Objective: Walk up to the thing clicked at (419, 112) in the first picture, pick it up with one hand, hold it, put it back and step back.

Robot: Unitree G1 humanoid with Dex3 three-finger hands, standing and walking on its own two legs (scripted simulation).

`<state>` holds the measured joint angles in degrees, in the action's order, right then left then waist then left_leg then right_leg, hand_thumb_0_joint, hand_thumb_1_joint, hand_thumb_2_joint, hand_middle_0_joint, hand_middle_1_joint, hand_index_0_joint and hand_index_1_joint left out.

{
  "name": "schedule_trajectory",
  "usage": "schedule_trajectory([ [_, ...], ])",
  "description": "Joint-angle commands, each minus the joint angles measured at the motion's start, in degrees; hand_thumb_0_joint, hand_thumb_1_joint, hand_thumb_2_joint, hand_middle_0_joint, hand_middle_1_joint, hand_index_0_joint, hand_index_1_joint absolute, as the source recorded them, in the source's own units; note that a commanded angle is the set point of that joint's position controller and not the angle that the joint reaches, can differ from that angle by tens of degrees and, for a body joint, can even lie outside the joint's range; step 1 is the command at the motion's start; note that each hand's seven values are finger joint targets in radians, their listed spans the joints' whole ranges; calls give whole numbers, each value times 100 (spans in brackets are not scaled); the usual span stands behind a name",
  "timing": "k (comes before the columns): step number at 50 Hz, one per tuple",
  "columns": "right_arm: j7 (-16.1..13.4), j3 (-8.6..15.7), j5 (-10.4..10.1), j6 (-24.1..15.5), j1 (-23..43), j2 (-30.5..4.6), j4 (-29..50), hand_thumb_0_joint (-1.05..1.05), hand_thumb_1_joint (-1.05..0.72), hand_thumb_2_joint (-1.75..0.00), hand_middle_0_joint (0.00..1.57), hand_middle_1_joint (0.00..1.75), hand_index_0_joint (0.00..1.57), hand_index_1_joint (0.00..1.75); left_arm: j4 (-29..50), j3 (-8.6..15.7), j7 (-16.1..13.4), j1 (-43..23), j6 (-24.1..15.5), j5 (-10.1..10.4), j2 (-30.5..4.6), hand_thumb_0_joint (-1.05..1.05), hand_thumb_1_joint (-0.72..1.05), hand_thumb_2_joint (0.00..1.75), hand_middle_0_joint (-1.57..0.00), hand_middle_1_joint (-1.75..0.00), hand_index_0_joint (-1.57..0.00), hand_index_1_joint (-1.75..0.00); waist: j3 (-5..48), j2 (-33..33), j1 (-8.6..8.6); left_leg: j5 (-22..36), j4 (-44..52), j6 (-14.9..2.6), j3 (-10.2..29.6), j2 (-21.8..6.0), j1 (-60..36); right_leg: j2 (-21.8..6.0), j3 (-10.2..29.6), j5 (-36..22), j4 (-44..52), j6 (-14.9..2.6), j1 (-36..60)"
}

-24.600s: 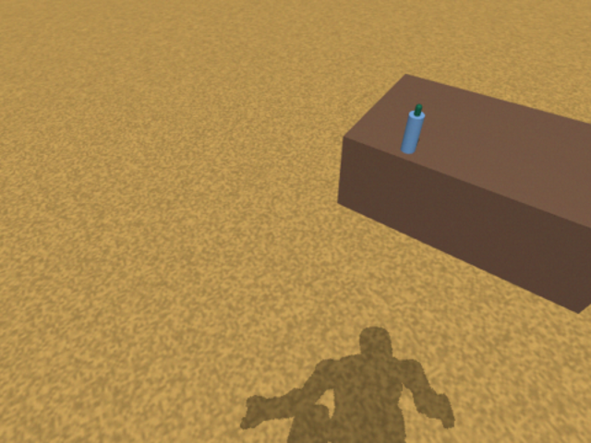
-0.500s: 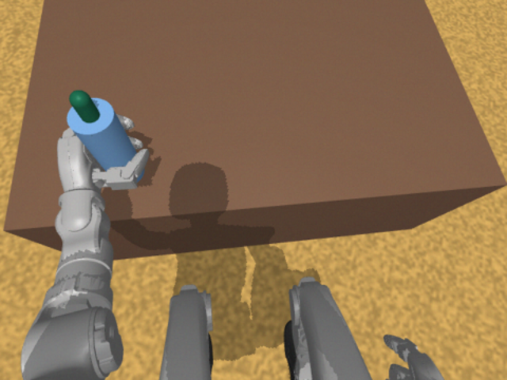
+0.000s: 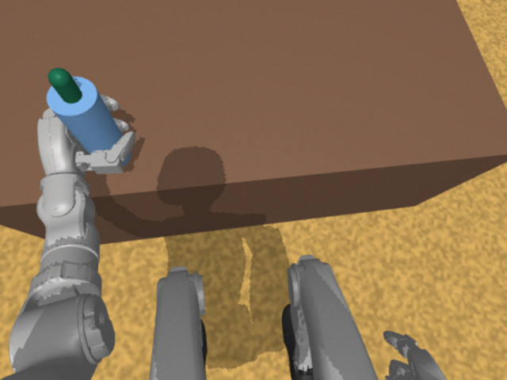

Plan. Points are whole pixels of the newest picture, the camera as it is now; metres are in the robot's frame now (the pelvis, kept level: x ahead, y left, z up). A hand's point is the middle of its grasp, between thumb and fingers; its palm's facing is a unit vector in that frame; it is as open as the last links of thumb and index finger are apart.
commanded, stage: lower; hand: left
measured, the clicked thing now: (90, 122) +0.48 +0.22 +0.03
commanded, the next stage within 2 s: loosen in 0.40 s
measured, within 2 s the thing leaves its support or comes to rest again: rests again in 0.74 s
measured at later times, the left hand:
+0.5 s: hand (116, 146) +0.48 +0.21 -0.03, palm faces +0.11 -0.99 -0.05, open 7.5 cm
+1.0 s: hand (114, 144) +0.48 +0.21 -0.03, palm faces +0.12 -0.99 -0.02, open 12.0 cm
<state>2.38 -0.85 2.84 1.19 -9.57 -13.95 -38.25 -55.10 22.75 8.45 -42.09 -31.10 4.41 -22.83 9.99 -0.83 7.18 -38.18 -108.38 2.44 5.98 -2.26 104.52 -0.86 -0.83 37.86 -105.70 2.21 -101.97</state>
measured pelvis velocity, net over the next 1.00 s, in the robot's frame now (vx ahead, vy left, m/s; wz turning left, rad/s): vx -0.01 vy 0.00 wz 0.00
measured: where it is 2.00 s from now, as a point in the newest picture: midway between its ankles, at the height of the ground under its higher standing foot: (248, 366)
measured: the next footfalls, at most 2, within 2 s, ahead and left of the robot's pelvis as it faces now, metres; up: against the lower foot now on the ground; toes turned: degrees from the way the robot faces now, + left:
none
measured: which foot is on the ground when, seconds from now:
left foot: down 0.00-1.00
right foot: down 0.00-1.00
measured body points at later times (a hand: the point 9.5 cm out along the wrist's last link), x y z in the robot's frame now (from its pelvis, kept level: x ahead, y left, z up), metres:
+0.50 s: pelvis +0.00 +0.00 -0.03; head +0.20 +0.04 +0.37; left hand +0.47 +0.26 -0.03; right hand +0.10 -0.26 -0.15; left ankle +0.07 +0.14 -0.46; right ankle +0.08 -0.14 -0.46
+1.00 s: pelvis -0.01 +0.00 -0.03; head +0.19 +0.04 +0.37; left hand +0.47 +0.26 -0.03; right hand +0.10 -0.27 -0.16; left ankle +0.07 +0.14 -0.46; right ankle +0.08 -0.14 -0.46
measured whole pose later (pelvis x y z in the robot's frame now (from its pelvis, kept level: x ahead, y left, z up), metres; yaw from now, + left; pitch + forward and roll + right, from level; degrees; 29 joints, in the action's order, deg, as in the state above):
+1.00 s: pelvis -0.01 +0.00 -0.03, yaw +0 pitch +34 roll -4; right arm 1.8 -1.0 2.1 1.6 -9.8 -14.7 -36.6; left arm -51.9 22.4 8.2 -43.1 -28.2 5.2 -22.6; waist 9.5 -0.7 7.1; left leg -38.8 -114.3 2.3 6.2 -1.6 110.1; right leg -1.0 -0.4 38.7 -111.6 2.6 -107.4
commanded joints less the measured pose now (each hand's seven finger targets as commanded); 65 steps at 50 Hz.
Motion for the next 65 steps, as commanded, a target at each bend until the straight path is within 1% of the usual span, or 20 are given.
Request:
schedule_trajectory([
  [1, -127, 378, 2, -107, -812, -1107, 386, 0, -91, -90, 20, 30, 20, 30, 1181, 179, -43, -1912, -352, 99, -1212, 0, 43, 127, -137, -142, -137, -142, 3481, -522, 32, 802, 1259, -358, -332, 134, -2153, 137, -199, -976, 1272, -417, 1905],
  [7, -137, 357, -2, -130, -837, -1109, 374, 0, -91, -90, 20, 30, 20, 30, 1377, 83, 43, -2006, -314, 111, -1185, 0, 43, 127, -136, -142, -137, -142, 3642, -658, 39, 1108, 1067, -364, -358, 128, -2252, 132, -171, -1213, 1122, -422, 1787],
  [11, -130, 352, 7, -106, -900, -1117, 333, 0, -91, -90, 20, 30, 20, 30, 1467, 130, 24, -1895, -268, 101, -1200, 0, 43, 126, -136, -141, -136, -141, 3848, -780, -60, 1546, 970, -348, -328, 122, -2444, 130, -198, -1510, 945, -447, 1744],
  [12, -124, 342, 10, -104, -860, -1104, 336, 0, -91, -90, 20, 30, 20, 30, 1494, 4, 37, -1977, -257, 95, -1084, 0, 42, 126, -134, -140, -135, -140, 3718, -873, 10, 1441, 985, -337, -309, 116, -2444, 125, -212, -1401, 916, -461, 1583],
  [15, -120, 363, 3, -88, -876, -1133, 311, 0, -91, -90, 20, 30, 20, 30, 1416, 129, -42, -1893, -235, 84, -1157, 0, 40, 127, -135, -140, -135, -140, 3621, -786, -22, 1400, 931, -338, -289, 108, -2341, 126, -241, -1366, 834, -456, 1482],
  [17, -113, 369, 9, -85, -866, -1121, 336, 0, -91, -90, 20, 30, 20, 30, 1493, -8, -41, -2022, -229, 72, -1027, 0, 40, 127, -134, -139, -134, -140, 3549, -834, 68, 1220, 936, -340, -300, 120, -2219, 119, -242, -1253, 839, -457, 1429],
  [18, -115, 373, 7, -86, -855, -1127, 332, 0, -90, -90, 20, 30, 20, 30, 1510, 91, -67, -1934, -228, 60, -1163, 0, 40, 127, -134, -139, -134, -140, 3566, -778, -9, 1172, 934, -342, -313, 114, -2184, 121, -243, -1213, 828, -450, 1483],
  [20, -115, 368, 7, -74, -860, -1123, 346, 0, -90, -90, 20, 30, 20, 30, 1496, -8, -70, -2051, -228, 32, -1075, 0, 41, 127, -134, -139, -134, -140, 3512, -754, 79, 1096, 920, -340, -298, 126, -2120, 109, -265, -1168, 789, -449, 1441],
  [22, -119, 390, -5, -69, -819, -1146, 406, 0, -90, -90, 20, 30, 20, 30, 1523, 90, -112, -2070, -218, 28, -1233, 0, 41, 127, -136, -141, -136, -141, 3573, -736, 4, 901, 934, -340, -304, 127, -2066, 121, -264, -985, 792, -453, 1362],
  [24, -132, 402, 2, -59, -859, -1177, 391, 0, -90, -90, 20, 30, 20, 30, 1387, -14, -73, -2060, -181, 29, -1087, 0, 44, 127, -133, -139, -134, -139, 3535, -779, 106, 802, 918, -339, -311, 140, -2047, 110, -265, -948, 797, -450, 1355],
  [26, -144, 386, 0, -64, -848, -1159, 408, 0, -91, -90, 20, 30, 20, 30, 1423, 15, -79, -2052, -175, 10, -1180, 0, 39, 118, -141, -137, -142, -136, 3599, -713, 56, 882, 849, -348, -357, 153, -1946, 114, -238, -1024, 796, -439, 1453],
  [29, -132, 372, -20, -65, -847, -1171, 459, 0, -92, -89, 20, 30, 20, 30, 1790, 4, -69, -2260, -181, 83, -1151, 0, 22, 94, -123, -114, -126, -112, 3781, -953, 36, 972, 958, -308, -253, 143, -2264, 90, -288, -1040, 688, -472, 1331],
  [30, -134, 384, -34, -63, -878, -1171, 457, 0, -92, -89, 20, 30, 20, 30, 1647, 132, -80, -2133, -156, 138, -1154, 0, 20, 86, -120, -109, -122, -107, 3842, -788, 20, 1014, 928, -318, -259, 141, -2223, 97, -296, -1076, 701, -454, 1425],
  [33, -146, 349, -42, -81, -843, -1158, 430, 0, -92, -89, 20, 30, 20, 30, 1596, 88, -60, -2124, -159, 225, -1023, 0, 9, 66, -108, -94, -110, -92, 3605, -740, 62, 1034, 842, -333, -277, 145, -2046, 93, -288, -1122, 672, -444, 1327],
  [38, -138, 361, -37, -47, -912, -1132, 415, 0, -92, -90, 20, 30, 20, 30, 1482, 49, -61, -1947, -106, 123, -1034, 0, -21, 43, -78, -64, -79, -63, 3612, -748, 24, 1199, 817, -346, -337, 143, -2068, 102, -256, -1239, 696, -444, 1436],
  [52, -156, 379, -68, -69, -829, -1163, 529, 0, -92, -90, 20, 30, 20, 30, 1570, 89, -48, -2034, -106, 167, -1067, 0, -42, 10, -36, -20, -35, -19, 3470, -704, 31, 779, 905, -341, -308, 150, -1920, 107, -279, -926, 731, -447, 1320],
  [55, -153, 365, -68, -63, -867, -1177, 501, 0, -92, -90, 20, 30, 20, 30, 1674, 52, -30, -2060, -103, 177, -1054, 0, -48, 6, -28, -13, -28, -13, 3624, -858, 15, 1130, 855, -328, -303, 137, -2178, 94, -261, -1172, 654, -459, 1294],
  [60, -175, 349, -83, -31, -863, -1191, 486, 0, -90, -90, 20, 30, 20, 30, 1933, 452, 51, -2161, -114, 176, -1698, 0, -48, 6, -12, -6, -12, -6, 3837, -908, -88, 1172, 842, -345, -325, 138, -2162, 86, -227, -1203, 633, -445, 1478],
  [63, -217, 334, -113, 12, -873, -1207, 532, 0, -90, -90, 20, 30, 20, 30, 2041, 625, 130, -2284, 18, 245, -1957, 0, -50, 6, -9, -5, -9, -4, 4021, -975, -93, 1156, 941, -359, -348, 142, -2270, 93, -186, -1205, 776, -437, 1710],
  [65, -268, 316, -176, 39, -865, -1183, 581, 0, -90, -90, 20, 30, 20, 30, 2245, 837, 136, -2318, 141, 285, -2335, 0, -53, 5, -9, -4, -9, -4, 4206, -876, -175, 1073, 1094, -375, -363, 138, -2385, 106, -148, -1132, 994, -409, 2037],
])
